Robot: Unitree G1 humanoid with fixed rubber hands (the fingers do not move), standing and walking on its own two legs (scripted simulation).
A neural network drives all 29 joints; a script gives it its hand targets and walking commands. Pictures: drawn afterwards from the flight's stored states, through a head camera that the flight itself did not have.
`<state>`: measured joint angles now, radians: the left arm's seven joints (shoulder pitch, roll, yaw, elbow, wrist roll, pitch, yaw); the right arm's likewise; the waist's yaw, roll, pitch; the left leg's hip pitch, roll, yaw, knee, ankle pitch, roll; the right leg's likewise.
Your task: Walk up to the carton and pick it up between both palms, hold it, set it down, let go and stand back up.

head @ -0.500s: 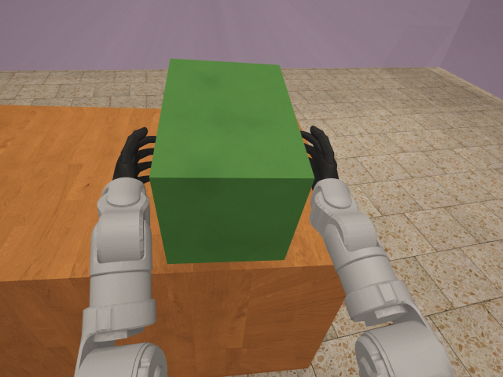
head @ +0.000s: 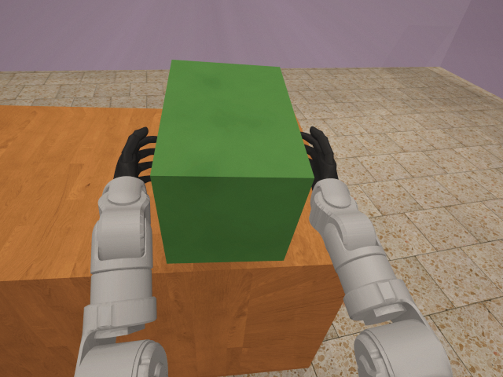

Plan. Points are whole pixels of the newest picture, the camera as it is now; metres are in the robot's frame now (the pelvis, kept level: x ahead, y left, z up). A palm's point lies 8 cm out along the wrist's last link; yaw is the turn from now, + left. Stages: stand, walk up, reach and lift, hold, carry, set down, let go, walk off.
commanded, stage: hold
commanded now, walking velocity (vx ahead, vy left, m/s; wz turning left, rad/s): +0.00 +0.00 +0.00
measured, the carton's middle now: (227, 158) +0.44 +0.02 +0.16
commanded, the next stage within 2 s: none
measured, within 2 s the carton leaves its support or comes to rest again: neither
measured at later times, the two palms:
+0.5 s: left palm (131, 180) +0.35 +0.16 +0.18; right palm (323, 177) +0.36 -0.12 +0.19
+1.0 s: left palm (131, 180) +0.35 +0.16 +0.18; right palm (323, 178) +0.36 -0.12 +0.18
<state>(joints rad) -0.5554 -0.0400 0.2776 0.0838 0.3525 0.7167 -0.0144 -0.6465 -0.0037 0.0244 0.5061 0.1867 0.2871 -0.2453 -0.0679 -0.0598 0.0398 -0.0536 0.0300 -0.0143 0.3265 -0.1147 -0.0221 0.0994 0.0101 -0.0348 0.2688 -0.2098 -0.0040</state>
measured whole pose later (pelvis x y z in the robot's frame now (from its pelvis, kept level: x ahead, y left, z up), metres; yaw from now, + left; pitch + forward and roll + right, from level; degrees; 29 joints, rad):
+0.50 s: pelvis +0.00 +0.00 +0.00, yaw +0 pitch -9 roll -1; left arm -0.54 -0.04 0.26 0.05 0.35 0.72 -0.01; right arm -0.63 -0.01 0.03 0.48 0.20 0.28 -0.25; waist -0.07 -0.06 0.04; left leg -0.06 0.03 -0.02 0.33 -0.12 -0.02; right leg 0.10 0.01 -0.04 0.27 -0.21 0.00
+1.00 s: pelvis +0.00 +0.00 +0.00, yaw +0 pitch -9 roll -1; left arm -0.54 -0.04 0.27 0.06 0.34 0.72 -0.01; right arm -0.63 0.00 0.03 0.47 0.20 0.29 -0.25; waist -0.07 -0.06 0.03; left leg -0.06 0.03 -0.01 0.33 -0.12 -0.02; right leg 0.09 0.01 -0.04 0.27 -0.21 -0.01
